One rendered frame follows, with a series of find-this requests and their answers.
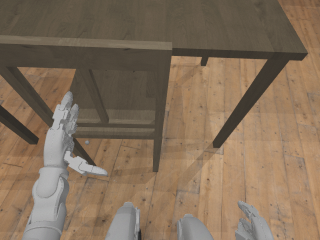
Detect right robot hand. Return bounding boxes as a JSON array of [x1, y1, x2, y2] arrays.
[[235, 200, 274, 240]]

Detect left robot forearm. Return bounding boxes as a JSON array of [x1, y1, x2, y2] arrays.
[[21, 166, 70, 240]]

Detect table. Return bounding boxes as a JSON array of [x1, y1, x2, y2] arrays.
[[0, 0, 308, 148]]

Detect robot right thigh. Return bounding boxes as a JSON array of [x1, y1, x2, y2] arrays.
[[177, 216, 214, 240]]

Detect left robot hand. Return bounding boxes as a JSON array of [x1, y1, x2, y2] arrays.
[[43, 91, 108, 176]]

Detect chair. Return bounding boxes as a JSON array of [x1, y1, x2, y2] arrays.
[[0, 35, 173, 172]]

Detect right robot shin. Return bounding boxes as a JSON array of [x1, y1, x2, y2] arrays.
[[183, 214, 193, 218]]

